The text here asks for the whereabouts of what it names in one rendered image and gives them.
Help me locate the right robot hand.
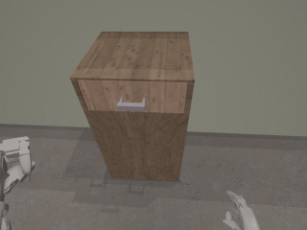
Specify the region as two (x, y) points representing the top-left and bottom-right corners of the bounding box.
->
(223, 191), (260, 230)

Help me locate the left robot forearm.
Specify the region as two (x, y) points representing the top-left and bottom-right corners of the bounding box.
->
(0, 201), (12, 230)

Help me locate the handle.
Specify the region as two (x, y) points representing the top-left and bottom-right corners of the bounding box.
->
(116, 97), (146, 111)

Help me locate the drawer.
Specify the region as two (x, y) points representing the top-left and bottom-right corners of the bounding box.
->
(77, 80), (188, 114)

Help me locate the cabinet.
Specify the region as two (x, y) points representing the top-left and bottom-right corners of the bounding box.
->
(70, 32), (195, 182)

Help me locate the left robot hand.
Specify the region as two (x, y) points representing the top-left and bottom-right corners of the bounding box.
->
(0, 136), (35, 202)

